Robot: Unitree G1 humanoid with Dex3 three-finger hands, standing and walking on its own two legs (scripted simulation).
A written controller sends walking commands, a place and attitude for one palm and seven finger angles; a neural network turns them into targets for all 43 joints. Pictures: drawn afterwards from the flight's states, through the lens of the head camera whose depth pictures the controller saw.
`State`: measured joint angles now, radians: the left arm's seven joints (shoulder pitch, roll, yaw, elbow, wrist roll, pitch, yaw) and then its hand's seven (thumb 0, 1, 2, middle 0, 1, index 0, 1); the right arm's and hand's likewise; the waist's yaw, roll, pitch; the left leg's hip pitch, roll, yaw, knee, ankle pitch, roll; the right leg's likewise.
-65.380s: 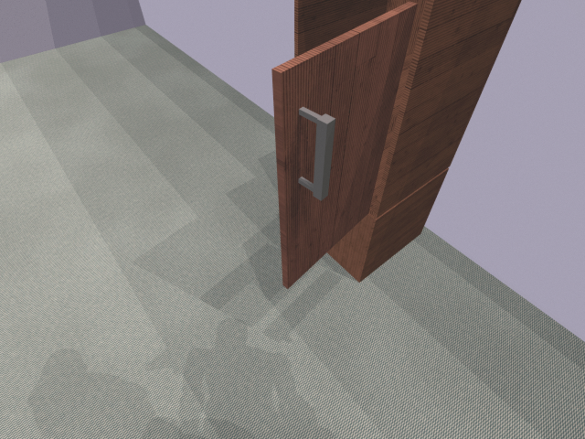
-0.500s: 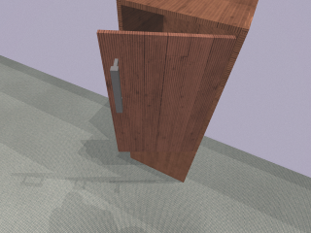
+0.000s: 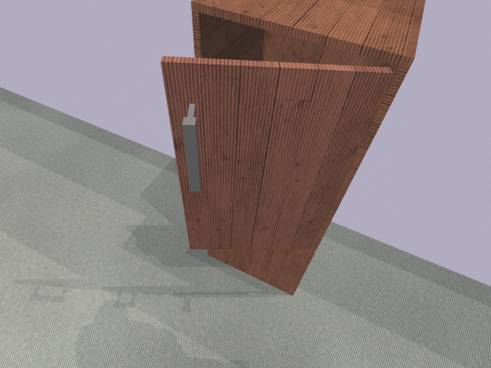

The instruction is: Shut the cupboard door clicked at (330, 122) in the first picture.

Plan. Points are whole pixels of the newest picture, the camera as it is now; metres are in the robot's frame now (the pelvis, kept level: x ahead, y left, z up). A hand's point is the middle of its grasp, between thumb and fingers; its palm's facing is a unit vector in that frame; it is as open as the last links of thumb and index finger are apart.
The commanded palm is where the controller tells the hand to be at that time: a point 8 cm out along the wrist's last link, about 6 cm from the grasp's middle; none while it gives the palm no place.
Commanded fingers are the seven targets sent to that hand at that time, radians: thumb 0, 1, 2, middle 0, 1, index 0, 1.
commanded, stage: come to a stop and stand still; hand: left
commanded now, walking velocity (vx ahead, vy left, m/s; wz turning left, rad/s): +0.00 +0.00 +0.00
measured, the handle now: (193, 150) +0.46 +0.13 +0.09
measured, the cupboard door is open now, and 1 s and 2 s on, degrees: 27 27 27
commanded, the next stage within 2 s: look again from close up in 0.24 s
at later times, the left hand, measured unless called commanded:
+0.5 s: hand out of the picture +0.02 +0.20 -0.18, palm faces -0.01 -0.98 -0.21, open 7.4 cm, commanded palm none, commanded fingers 0.00 0.90 0.90 -0.20 -0.30 -0.20 -0.30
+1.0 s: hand out of the picture -0.01 +0.18 -0.18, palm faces +0.01 -0.98 -0.19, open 7.4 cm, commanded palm none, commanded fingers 0.00 0.90 0.90 -0.20 -0.30 -0.20 -0.30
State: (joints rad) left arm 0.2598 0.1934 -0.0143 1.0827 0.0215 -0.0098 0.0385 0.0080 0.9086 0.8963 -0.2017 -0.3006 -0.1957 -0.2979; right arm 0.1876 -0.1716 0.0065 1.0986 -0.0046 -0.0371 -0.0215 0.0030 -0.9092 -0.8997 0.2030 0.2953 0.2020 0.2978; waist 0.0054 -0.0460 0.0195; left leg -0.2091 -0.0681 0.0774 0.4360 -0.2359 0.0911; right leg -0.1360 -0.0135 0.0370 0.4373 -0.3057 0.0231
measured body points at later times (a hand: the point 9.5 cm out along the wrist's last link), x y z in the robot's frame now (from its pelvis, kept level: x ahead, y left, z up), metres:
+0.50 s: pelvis +0.00 +0.01 +0.00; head +0.02 +0.03 +0.45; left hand +0.02 +0.25 -0.16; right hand +0.03 -0.23 -0.15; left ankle +0.00 +0.06 -0.74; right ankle -0.05 -0.14 -0.74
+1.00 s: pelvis +0.00 +0.00 +0.00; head +0.01 +0.02 +0.45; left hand +0.00 +0.23 -0.16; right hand +0.02 -0.23 -0.15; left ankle +0.00 +0.06 -0.74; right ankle -0.05 -0.14 -0.74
